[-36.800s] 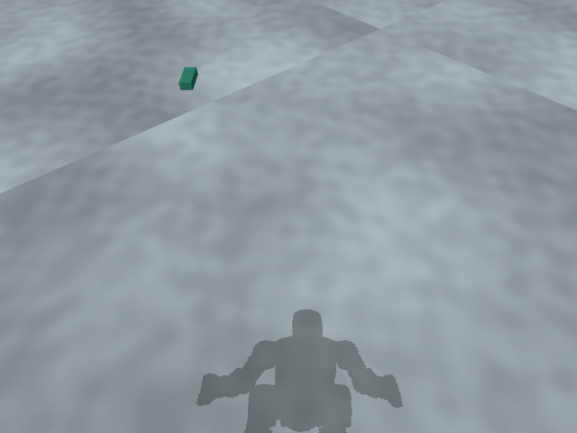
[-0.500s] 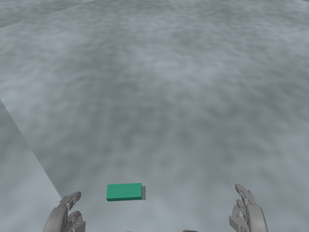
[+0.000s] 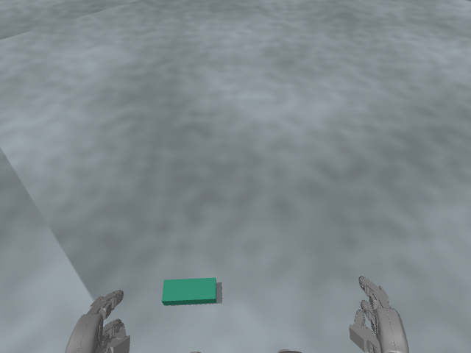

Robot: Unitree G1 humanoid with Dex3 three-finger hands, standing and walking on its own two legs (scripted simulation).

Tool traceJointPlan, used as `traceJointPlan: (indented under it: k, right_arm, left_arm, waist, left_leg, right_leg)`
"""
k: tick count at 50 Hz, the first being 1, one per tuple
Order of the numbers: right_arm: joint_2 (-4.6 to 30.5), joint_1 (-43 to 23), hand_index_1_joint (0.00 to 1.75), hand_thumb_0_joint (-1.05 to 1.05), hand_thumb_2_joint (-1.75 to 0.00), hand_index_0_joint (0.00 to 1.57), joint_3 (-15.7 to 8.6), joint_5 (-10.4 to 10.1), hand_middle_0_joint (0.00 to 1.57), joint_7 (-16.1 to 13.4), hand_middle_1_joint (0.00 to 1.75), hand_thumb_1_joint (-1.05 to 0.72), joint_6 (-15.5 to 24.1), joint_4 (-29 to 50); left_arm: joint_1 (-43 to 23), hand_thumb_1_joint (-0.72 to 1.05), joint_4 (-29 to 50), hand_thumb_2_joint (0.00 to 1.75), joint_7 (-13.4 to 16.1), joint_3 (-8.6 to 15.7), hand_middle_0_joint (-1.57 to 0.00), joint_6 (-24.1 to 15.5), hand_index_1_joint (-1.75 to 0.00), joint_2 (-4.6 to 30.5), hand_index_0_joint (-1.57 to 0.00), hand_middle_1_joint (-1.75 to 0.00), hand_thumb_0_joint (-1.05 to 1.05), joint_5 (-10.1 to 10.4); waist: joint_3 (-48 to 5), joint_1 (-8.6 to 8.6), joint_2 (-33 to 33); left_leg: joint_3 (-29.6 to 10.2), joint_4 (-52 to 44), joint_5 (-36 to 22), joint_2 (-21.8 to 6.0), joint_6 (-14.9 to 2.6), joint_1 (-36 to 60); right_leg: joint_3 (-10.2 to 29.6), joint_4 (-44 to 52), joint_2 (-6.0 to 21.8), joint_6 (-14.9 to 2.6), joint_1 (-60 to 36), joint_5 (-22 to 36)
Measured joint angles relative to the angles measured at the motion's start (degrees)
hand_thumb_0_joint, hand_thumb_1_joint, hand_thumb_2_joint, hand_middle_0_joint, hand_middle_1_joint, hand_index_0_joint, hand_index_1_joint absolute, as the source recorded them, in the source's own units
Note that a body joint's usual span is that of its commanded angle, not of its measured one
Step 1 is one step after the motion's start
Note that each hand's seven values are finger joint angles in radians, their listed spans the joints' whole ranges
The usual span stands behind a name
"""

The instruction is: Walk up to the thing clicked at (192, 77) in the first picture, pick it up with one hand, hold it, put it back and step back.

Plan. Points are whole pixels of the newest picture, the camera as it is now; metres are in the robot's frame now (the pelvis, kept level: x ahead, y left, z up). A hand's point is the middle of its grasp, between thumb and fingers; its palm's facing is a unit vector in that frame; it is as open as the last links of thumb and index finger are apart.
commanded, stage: home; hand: left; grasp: from above
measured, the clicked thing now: (190, 291) +0.45 +0.17 -0.69
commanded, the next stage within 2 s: stand in 0.68 s
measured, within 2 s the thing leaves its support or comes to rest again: neither
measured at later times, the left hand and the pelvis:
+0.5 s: hand (125, 340) +0.16 +0.18 -0.04, palm faces +0.04 -0.98 -0.21, open 7.4 cm; pelvis +0.00 +0.00 +0.00, yaw +0 degrees
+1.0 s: hand out of the picture +0.13 +0.23 -0.09, palm faces +0.03 -0.94 -0.33, open 7.4 cm; pelvis -0.01 +0.00 +0.03, yaw +0 degrees
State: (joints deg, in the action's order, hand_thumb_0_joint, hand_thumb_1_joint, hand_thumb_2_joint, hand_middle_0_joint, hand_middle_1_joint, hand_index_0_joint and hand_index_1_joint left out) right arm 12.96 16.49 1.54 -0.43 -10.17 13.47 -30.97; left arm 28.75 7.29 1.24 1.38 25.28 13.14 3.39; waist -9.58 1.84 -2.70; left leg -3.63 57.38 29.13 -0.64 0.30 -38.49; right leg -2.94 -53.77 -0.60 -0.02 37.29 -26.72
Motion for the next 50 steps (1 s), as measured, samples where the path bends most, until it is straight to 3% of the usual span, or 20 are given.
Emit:
traceJointPlan:
  k: [39, 41, 43, 46, 50]
  right_arm:
    - [-0.2, 0.3, 0.3, 0.01, -0.9, 0.2, 0.0, -0.1, 0.2, 0.2, 0.3, -0.9, -0.7, 0.8]
    - [0.0, -2.0, 0.3, 0.01, -0.9, 0.2, -0.9, 3.2, 0.2, 1.8, 0.3, -0.9, -2.2, -2.9]
    - [1.2, -4.5, 0.3, 0.01, -0.9, 0.2, -0.9, 5.4, 0.2, 4.6, 0.3, -0.9, -5.9, -7.8]
    - [2.3, -6.3, 0.3, 0.01, -0.9, 0.21, -1.6, 5.0, 0.2, 7.6, 0.3, -0.9, -9.1, -12.7]
    - [3.0, -6.1, 0.3, 0.01, -0.9, 0.21, -3.2, 4.1, 0.2, 9.1, 0.3, -0.9, -10.5, -16.5]
  left_arm:
    - [0.4, 0.91, 1.1, 0.89, 0.2, 0.0, -0.2, 0.3, -0.3, 0.2, -0.2, -0.3, 0.01, 0.0]
    - [-4.2, 0.91, -7.1, 0.89, 0.6, -1.2, -0.2, -6.7, -0.3, 1.0, -0.2, -0.3, 0.01, -2.7]
    - [-9.8, 0.9, -18.4, 0.89, 0.8, -1.6, -0.2, -12.9, -0.3, 1.6, -0.21, -0.3, 0.01, -4.7]
    - [-14.5, 0.9, -30.8, 0.89, 0.6, -1.0, -0.21, -17.7, -0.3, 2.4, -0.21, -0.3, 0.01, -5.8]
    - [-16.3, 0.91, -42.0, 0.9, 0.7, 0.3, -0.2, -20.7, -0.3, 3.0, -0.21, -0.3, 0.01, -5.8]
  waist:
    - [-0.2, 0.04, 0.0]
    - [3.7, -1.28, 1.0]
    - [6.3, -2.61, 2.0]
    - [8.8, -3.46, 3.0]
    - [10.1, -3.6, 3.3]
  left_leg:
    - [0.0, 0.7, 0.4, 0.1, -0.24, -0.5]
    - [0.8, -0.8, -0.3, 0.4, -0.48, 3.2]
    - [1.5, -3.5, -1.7, 0.9, -0.65, 6.6]
    - [2.3, -7.8, -3.7, 1.7, -0.85, 11.0]
    - [2.6, -12.7, -5.8, 2.0, -0.98, 15.5]
  right_leg:
    - [0.0, -0.3, 0.0, 0.25, 0.4, -0.2]
    - [0.8, 0.2, 0.4, 0.17, -2.7, 0.1]
    - [1.5, 1.9, 0.9, 0.07, -5.6, 1.0]
    - [2.3, 4.6, 1.7, 0.31, -9.2, 2.3]
    - [2.5, 8.9, 2.1, 0.59, -13.4, 4.1]
